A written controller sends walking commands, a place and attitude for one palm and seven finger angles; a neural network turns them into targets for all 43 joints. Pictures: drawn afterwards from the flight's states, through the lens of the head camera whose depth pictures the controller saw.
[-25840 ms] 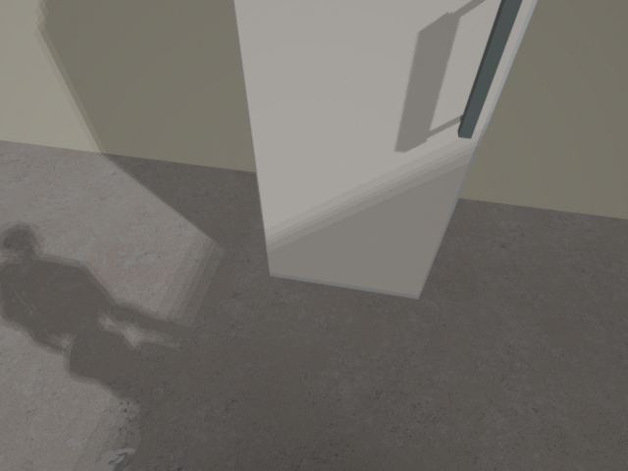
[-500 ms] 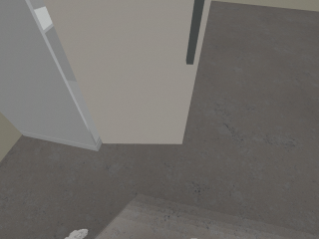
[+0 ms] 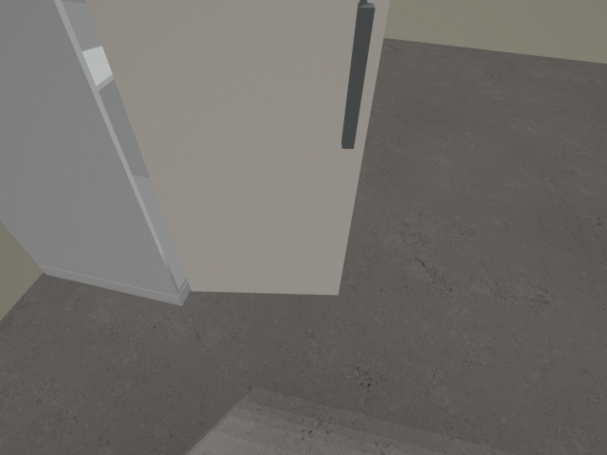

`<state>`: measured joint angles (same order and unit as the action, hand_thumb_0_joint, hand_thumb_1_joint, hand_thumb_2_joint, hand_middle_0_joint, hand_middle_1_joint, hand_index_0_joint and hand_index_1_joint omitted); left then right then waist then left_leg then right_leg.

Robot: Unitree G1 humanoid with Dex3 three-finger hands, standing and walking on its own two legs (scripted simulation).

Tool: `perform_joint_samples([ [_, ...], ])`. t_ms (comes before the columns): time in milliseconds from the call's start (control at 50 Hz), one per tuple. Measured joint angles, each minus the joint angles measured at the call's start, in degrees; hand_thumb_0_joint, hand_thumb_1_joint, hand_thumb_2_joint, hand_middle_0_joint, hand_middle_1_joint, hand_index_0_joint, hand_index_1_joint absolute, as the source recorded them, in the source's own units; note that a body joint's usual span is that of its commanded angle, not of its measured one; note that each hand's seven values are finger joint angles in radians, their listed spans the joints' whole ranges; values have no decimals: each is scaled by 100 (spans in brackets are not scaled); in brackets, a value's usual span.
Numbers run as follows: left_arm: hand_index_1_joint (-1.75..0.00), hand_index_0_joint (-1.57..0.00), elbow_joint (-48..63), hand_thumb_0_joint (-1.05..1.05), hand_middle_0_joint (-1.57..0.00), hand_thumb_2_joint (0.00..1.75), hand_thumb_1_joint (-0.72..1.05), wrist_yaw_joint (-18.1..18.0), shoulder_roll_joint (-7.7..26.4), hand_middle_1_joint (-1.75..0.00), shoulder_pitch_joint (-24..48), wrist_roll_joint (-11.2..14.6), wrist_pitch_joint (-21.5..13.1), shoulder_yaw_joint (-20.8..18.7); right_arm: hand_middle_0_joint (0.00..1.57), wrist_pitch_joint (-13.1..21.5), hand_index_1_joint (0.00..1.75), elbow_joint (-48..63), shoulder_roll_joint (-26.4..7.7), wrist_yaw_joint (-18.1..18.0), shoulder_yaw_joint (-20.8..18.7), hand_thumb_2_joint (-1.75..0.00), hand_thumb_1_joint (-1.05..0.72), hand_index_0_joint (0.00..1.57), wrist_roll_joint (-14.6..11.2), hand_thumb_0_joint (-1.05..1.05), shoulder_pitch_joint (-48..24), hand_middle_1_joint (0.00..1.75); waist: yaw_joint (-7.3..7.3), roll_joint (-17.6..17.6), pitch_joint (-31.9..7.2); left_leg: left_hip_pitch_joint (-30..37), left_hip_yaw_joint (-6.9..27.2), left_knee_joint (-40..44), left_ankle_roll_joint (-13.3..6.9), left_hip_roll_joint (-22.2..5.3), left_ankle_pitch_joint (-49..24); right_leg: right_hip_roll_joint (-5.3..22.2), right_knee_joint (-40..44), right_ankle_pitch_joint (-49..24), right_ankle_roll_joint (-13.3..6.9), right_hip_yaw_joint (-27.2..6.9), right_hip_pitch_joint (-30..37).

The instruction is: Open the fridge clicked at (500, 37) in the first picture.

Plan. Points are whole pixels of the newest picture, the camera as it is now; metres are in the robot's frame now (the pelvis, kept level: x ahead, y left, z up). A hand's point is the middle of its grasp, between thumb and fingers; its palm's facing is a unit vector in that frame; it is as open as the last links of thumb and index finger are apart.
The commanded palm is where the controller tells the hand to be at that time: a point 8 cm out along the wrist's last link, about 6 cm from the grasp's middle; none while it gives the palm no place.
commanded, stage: let the arm hang, fingers relaxed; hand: right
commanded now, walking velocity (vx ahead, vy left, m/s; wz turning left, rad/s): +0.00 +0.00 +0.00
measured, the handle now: (354, 79) +0.75 -0.05 +0.15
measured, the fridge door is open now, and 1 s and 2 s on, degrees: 78 78 78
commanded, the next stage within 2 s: look to check the result in 0.28 s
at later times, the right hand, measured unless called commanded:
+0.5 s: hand out of the picture +0.07 -0.24 -0.16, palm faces -0.02 +0.96 -0.29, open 7.4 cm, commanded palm none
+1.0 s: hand out of the picture +0.10 -0.24 -0.16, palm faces -0.02 +0.95 -0.31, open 7.4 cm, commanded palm none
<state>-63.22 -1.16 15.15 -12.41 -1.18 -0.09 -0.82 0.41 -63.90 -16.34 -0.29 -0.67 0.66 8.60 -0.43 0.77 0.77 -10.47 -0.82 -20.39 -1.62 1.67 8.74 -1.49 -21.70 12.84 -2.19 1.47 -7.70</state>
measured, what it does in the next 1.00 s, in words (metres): stands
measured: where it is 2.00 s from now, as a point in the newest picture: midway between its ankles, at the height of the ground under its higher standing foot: outside the picture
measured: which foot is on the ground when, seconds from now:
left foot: down 0.00-1.00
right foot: down 0.00-1.00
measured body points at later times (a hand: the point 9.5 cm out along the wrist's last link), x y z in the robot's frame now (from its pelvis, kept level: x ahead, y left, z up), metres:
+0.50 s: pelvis +0.01 -0.01 +0.00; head +0.02 -0.01 +0.45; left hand +0.06 +0.27 -0.14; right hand +0.07 -0.29 -0.14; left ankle +0.03 +0.10 -0.75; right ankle -0.01 -0.09 -0.75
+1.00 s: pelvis +0.02 +0.00 +0.00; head +0.04 +0.00 +0.45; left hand +0.09 +0.29 -0.13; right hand +0.10 -0.28 -0.14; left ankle +0.03 +0.10 -0.75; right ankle -0.01 -0.09 -0.75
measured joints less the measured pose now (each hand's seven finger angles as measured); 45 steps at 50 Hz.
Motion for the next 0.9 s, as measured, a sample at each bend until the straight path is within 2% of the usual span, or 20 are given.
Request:
perform_joint_samples([
  [340,-30,-20,-123,1,-20,90,91,-10,113,-30,252,25,-64,36,20,31,30,-148,5,18,62,-90,-90,20,-4,1,-148,30,-29,-118,100,77,33,76,70,-90,-15,-94,239,-101,-58,21,149],
  [660,-30,-20,-111,1,-20,90,91,15,211,-30,501,38,-61,38,20,52,30,-206,-134,13,62,-90,-90,20,-4,1,-169,30,13,-87,157,160,-2,189,52,-71,-4,-76,352,-101,-33,-20,224],
  [900,-30,-20,-120,1,-20,90,91,12,294,-30,558,42,-57,47,20,75,30,-175,-180,7,67,-90,-90,20,-13,1,-292,30,-14,-93,143,243,-27,247,16,-41,41,-46,450,-86,9,-50,320],
])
